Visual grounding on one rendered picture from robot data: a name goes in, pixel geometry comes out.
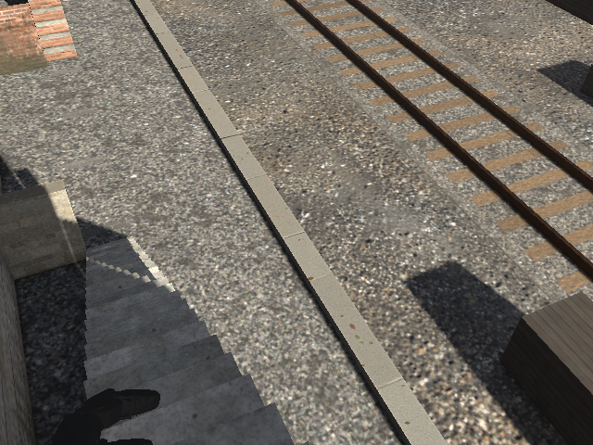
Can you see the left robot hand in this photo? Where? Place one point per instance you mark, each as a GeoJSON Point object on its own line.
{"type": "Point", "coordinates": [84, 426]}

